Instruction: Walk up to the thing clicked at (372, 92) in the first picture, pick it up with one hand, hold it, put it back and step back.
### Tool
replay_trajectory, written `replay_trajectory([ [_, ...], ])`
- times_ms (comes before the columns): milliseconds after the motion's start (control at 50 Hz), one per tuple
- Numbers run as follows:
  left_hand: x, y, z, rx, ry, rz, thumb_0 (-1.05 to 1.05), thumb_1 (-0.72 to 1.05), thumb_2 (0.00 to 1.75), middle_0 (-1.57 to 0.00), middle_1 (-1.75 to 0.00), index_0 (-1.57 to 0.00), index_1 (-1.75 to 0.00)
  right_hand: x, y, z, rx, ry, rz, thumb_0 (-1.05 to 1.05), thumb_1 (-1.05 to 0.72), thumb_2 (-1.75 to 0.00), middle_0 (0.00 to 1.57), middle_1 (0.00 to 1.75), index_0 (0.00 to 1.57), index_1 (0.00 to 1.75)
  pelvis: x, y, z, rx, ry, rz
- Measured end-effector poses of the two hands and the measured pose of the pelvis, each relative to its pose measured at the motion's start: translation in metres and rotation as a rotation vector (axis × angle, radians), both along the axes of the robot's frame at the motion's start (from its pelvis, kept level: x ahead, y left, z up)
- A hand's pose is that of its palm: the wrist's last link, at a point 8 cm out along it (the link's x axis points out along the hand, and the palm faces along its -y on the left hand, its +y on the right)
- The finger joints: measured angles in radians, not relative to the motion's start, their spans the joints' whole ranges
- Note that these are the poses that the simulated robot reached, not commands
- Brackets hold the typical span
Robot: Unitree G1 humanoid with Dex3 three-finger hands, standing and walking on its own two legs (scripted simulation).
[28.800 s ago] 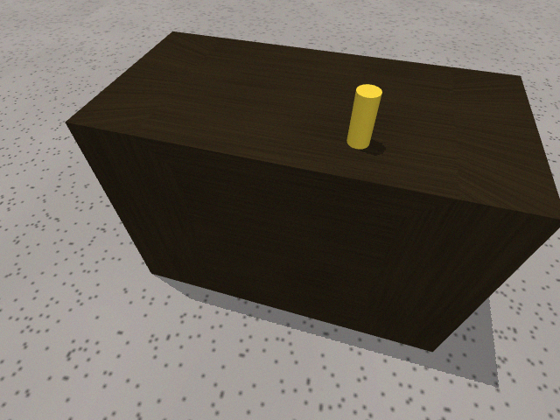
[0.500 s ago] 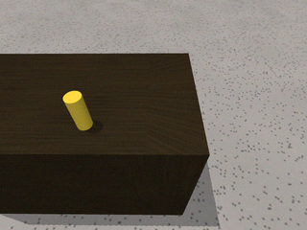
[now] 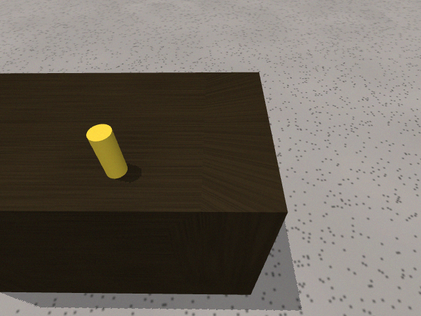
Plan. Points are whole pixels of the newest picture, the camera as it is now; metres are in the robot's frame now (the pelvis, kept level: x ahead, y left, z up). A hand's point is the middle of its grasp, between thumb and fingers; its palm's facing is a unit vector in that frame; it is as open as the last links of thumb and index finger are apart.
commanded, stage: stand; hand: left
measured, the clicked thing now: (108, 152) +0.45 +0.25 +0.03
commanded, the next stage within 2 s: step back in 0.42 s
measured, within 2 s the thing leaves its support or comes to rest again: neither
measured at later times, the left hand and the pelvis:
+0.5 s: hand out of the picture +0.08 +0.26 -0.16, palm faces +0.00 -0.93 -0.36, open 7.4 cm; pelvis -0.01 +0.00 +0.00, yaw +0 degrees
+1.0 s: hand out of the picture +0.03 +0.31 -0.18, palm faces -0.07 -0.93 -0.37, open 7.4 cm; pelvis -0.10 +0.05 -0.02, yaw -2 degrees
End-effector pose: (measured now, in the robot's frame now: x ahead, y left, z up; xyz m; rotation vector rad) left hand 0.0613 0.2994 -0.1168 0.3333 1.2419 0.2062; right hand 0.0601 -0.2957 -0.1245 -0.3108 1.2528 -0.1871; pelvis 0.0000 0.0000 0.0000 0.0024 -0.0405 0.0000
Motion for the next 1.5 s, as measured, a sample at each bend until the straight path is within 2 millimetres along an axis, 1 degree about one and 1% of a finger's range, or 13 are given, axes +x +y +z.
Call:
replay_trajectory([
  [420,0.008,-0.004,0.001,-0.001,-0.021,-0.011,0.01,0.9,0.9,-0.2,-0.3,-0.2,-0.3,0.006,-0.002,0.001,-0.001,-0.021,0.0,0.01,-0.91,-0.9,0.2,0.3,0.2,0.3,0.001,-0.002,0.0,-0.001,-0.001,-0.004],
  [540,0.008,0.007,-0.002,0.012,-0.044,0.021,0.01,0.9,0.9,-0.21,-0.3,-0.2,-0.3,0.004,-0.009,-0.002,-0.018,-0.023,-0.012,0.01,-0.91,-0.9,0.2,0.3,0.2,0.3,-0.017,0.001,-0.007,-0.01,0.003,0.004],
  [660,0.01,0.029,-0.01,0.031,-0.065,-0.02,0.01,0.9,0.9,-0.21,-0.3,-0.2,-0.3,-0.017,-0.007,0.0,-0.071,-0.013,-0.018,0.0,-0.91,-0.9,0.2,0.3,0.2,0.3,-0.04,0.02,-0.016,0.004,0.012,0.007],
  [740,0.017,0.049,-0.025,0.017,-0.106,-0.039,0.01,0.9,0.9,-0.21,-0.3,-0.2,-0.3,-0.044,0.004,-0.001,-0.12,0.013,-0.008,0.0,-0.91,-0.9,0.2,0.3,0.2,0.3,-0.055,0.04,-0.029,-0.001,0.019,0.021],
  [800,0.014,0.056,-0.029,0.011,-0.114,-0.036,0.01,0.9,0.9,-0.2,-0.3,-0.2,-0.3,-0.067,0.018,0.002,-0.118,0.051,-0.006,0.0,-0.91,-0.9,0.2,0.3,0.2,0.3,-0.067,0.047,-0.027,-0.009,0.011,0.016],
  [880,0.0,0.058,-0.028,0.001,-0.097,-0.039,0.01,0.9,0.9,-0.2,-0.3,-0.2,-0.29,-0.086,0.031,0.009,-0.114,0.057,-0.016,0.01,-0.91,-0.9,0.2,0.3,0.2,0.3,-0.078,0.05,-0.019,-0.021,0.02,-0.001],
  [980,-0.03,0.057,-0.027,0.003,-0.049,-0.063,0.01,0.9,0.9,-0.2,-0.3,-0.2,-0.29,-0.093,0.037,0.008,-0.103,-0.011,-0.028,0.01,-0.9,-0.9,0.21,0.3,0.2,0.3,-0.095,0.051,-0.018,-0.023,0.014,-0.036],
  [1060,-0.053,0.051,-0.026,0.016,-0.033,-0.08,0.01,0.9,0.9,-0.2,-0.3,-0.2,-0.29,-0.099,0.032,0.0,-0.083,-0.063,-0.024,0.01,-0.9,-0.9,0.21,0.3,0.2,0.3,-0.113,0.045,-0.023,-0.016,0.01,-0.064],
  [1140,-0.08,0.042,-0.022,0.038,-0.042,-0.085,0.01,0.9,0.9,-0.2,-0.3,-0.2,-0.29,-0.107,0.019,-0.014,-0.059,-0.1,-0.032,0.01,-0.9,-0.9,0.21,0.3,0.2,0.3,-0.132,0.036,-0.032,-0.033,-0.004,-0.063],
  [1240,-0.113,0.035,-0.004,0.037,-0.064,-0.059,0.01,0.9,0.9,-0.21,-0.3,-0.2,-0.3,-0.124,0.014,-0.012,-0.046,-0.092,-0.033,0.01,-0.91,-0.9,0.2,0.3,0.2,0.3,-0.152,0.035,-0.022,0.01,0.0,-0.053],
  [1360,-0.131,0.045,0.003,0.058,-0.13,-0.052,0.01,0.9,0.9,-0.21,-0.3,-0.21,-0.3,-0.154,0.019,-0.01,-0.07,-0.057,0.022,0.01,-0.91,-0.9,0.2,0.3,0.2,0.3,-0.181,0.043,-0.021,0.01,0.016,-0.014],
  [1460,-0.15,0.066,-0.012,0.041,-0.182,-0.033,0.01,0.9,0.9,-0.21,-0.3,-0.21,-0.3,-0.181,0.033,-0.01,-0.1,-0.043,0.061,0.01,-0.91,-0.9,0.2,0.3,0.2,0.3,-0.211,0.055,-0.033,0.014,-0.001,0.022],
  [1500,-0.163,0.07,-0.017,0.029,-0.168,-0.019,0.01,0.9,0.9,-0.21,-0.3,-0.2,-0.3,-0.193,0.041,-0.005,-0.093,-0.044,0.067,0.01,-0.91,-0.9,0.2,0.3,0.2,0.3,-0.223,0.059,-0.031,0.011,-0.009,0.012],
])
